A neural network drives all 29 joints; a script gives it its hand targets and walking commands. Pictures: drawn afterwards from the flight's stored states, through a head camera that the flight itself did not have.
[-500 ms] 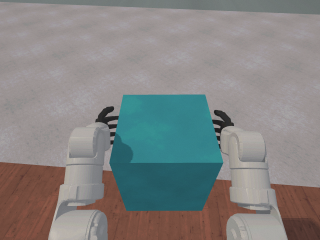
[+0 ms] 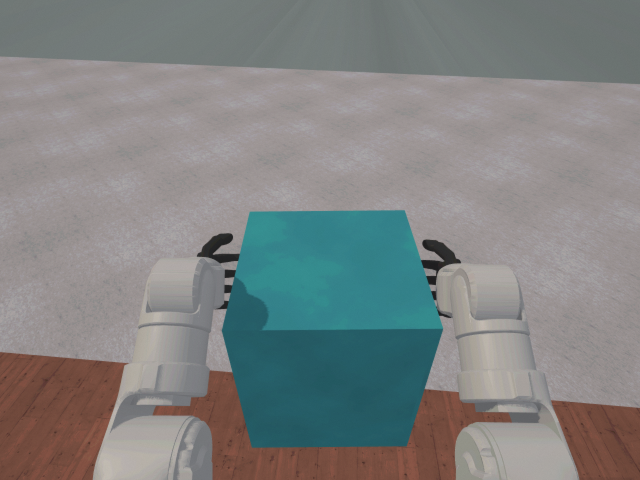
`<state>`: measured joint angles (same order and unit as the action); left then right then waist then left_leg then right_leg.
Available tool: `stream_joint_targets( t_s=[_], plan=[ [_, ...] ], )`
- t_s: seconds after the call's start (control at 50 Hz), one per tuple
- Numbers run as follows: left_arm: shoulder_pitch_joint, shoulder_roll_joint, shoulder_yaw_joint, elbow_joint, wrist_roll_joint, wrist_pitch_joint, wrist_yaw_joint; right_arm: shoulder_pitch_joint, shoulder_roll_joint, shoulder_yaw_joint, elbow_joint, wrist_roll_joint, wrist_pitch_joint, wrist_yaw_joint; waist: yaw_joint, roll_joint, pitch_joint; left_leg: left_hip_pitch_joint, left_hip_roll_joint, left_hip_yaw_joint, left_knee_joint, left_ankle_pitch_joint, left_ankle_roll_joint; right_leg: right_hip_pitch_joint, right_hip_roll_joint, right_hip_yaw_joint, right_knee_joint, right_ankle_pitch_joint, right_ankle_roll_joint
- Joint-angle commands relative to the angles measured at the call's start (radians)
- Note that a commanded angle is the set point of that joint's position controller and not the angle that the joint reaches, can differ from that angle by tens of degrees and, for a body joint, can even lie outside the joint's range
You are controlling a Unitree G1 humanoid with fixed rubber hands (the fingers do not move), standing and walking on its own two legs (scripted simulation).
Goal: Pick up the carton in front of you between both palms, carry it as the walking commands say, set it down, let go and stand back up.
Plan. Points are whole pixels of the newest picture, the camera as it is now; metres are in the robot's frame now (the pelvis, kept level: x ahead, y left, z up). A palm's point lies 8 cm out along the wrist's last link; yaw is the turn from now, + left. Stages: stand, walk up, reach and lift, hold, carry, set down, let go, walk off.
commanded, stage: carry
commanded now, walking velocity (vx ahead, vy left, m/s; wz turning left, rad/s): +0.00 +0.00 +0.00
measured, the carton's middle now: (328, 329) +0.33 +0.00 +0.06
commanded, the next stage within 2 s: none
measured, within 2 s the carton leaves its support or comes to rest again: neither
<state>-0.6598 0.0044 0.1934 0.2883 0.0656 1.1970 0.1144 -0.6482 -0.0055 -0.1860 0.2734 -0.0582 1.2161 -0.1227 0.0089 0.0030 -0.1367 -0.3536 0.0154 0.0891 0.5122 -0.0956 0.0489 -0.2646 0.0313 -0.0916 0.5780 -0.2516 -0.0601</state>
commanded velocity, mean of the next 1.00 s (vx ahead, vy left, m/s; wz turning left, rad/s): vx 0.00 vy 0.00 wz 0.00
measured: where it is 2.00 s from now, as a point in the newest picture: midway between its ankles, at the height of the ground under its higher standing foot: outside the picture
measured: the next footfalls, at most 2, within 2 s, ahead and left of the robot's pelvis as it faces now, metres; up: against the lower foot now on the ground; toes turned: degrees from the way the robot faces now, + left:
none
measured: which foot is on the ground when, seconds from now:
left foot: down 0.00-1.00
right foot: down 0.00-1.00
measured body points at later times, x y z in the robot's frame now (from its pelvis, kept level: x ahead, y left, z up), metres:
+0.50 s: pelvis +0.00 +0.00 +0.00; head -0.02 +0.00 +0.45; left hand +0.35 +0.15 +0.12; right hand +0.35 -0.15 +0.11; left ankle +0.05 +0.10 -0.73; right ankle -0.02 -0.08 -0.73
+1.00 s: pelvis -0.01 -0.01 +0.00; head -0.03 -0.01 +0.45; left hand +0.35 +0.15 +0.12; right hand +0.35 -0.16 +0.12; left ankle +0.05 +0.10 -0.73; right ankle -0.02 -0.08 -0.73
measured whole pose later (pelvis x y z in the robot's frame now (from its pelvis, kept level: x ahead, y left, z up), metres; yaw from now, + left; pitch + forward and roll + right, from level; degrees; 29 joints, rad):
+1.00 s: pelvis -0.01 -0.01 +0.00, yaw +0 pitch +2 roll +0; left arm -0.66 0.00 0.20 0.23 0.07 1.21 0.12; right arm -0.65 0.00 -0.19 0.22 -0.06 1.23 -0.12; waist 0.01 0.00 -0.10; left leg -0.39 0.03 0.10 0.53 -0.09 0.04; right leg -0.30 0.03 -0.11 0.61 -0.26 -0.07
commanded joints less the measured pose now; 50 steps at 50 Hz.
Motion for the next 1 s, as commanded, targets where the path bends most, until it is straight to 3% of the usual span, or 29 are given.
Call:
stream_joint_targets(
  t_s=[0.0, 0.36, 0.98],
  plan=[
    [-0.722, -1.137, -0.529, -0.117, -0.419, -0.019, -0.234, -0.753, 1.102, 0.518, -0.129, 0.407, -0.04, 0.235, -0.002, 0.004, -0.271, 0.148, 0.14, -0.138, -0.053, 0.095, 0.032, 0.019, -0.166, 0.15, -0.108, 0.14, -0.016],
    [-0.722, -1.141, -0.555, -0.173, -0.432, -0.004, -0.228, -0.76, 1.114, 0.545, -0.19, 0.422, -0.027, 0.229, -0.002, -0.003, -0.334, 0.156, 0.136, -0.121, -0.003, 0.223, 0.04, 0.058, -0.168, 0.141, -0.046, 0.302, -0.015],
    [-0.714, -1.136, -0.557, -0.163, -0.428, -0.006, -0.235, -0.753, 1.111, 0.55, -0.181, 0.418, -0.029, 0.232, -0.001, -0.003, -0.312, 0.142, 0.137, -0.12, -0.023, 0.149, 0.034, 0.038, -0.174, 0.14, -0.07, 0.233, -0.018]
  ],
)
